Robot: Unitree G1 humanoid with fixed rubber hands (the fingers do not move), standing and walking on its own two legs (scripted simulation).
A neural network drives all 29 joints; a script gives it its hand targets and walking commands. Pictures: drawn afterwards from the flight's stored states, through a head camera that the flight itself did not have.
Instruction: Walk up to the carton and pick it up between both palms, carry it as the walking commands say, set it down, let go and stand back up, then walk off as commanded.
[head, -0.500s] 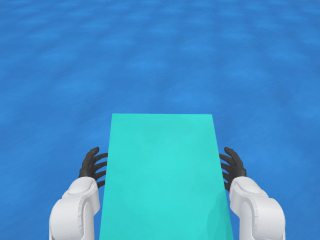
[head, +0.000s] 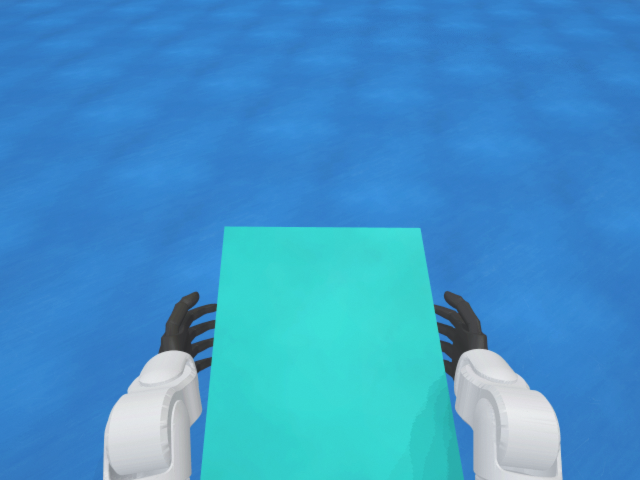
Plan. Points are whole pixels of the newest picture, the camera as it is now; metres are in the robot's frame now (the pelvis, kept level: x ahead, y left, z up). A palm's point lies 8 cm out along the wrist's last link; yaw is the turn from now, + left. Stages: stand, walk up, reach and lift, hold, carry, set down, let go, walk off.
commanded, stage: carry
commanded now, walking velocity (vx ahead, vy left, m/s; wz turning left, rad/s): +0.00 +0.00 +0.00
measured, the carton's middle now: (320, 370) +0.27 +0.01 +0.01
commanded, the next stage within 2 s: hold in 0.42 s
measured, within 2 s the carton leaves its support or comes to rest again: neither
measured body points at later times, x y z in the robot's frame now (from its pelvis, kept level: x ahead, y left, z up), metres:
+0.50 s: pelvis +0.00 +0.01 +0.00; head -0.01 +0.00 +0.45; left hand +0.27 +0.17 +0.06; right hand +0.27 -0.15 +0.06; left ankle -0.01 +0.12 -0.73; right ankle +0.04 -0.08 -0.73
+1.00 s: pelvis -0.04 +0.01 +0.00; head -0.06 +0.00 +0.45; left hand +0.27 +0.17 +0.00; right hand +0.26 -0.15 +0.00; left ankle -0.01 +0.12 -0.73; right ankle +0.03 -0.08 -0.73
